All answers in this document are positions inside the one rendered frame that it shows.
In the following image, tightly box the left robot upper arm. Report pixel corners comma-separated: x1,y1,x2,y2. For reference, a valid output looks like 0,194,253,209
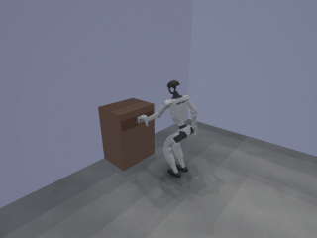
157,99,172,118

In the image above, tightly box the humanoid robot head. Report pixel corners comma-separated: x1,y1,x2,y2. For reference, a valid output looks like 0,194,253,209
167,80,183,99

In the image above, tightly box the right robot upper arm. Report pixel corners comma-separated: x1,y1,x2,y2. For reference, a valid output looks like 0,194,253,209
182,95,197,115

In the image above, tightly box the robot right hand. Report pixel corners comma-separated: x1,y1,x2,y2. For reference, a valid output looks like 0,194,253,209
191,125,198,136

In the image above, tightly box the robot left forearm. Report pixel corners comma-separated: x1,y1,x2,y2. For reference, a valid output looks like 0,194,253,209
145,112,158,122

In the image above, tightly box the robot left hand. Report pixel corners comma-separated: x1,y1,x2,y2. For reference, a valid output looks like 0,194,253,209
137,114,149,127

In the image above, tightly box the drawer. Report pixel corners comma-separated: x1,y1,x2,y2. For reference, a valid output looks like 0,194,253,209
121,110,154,132

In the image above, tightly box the robot torso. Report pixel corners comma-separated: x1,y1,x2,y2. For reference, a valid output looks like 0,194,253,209
168,94,192,139

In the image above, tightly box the robot right forearm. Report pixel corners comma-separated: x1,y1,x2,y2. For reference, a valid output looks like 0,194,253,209
191,112,198,126

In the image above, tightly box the cabinet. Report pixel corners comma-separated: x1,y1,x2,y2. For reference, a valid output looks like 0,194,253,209
98,98,155,171

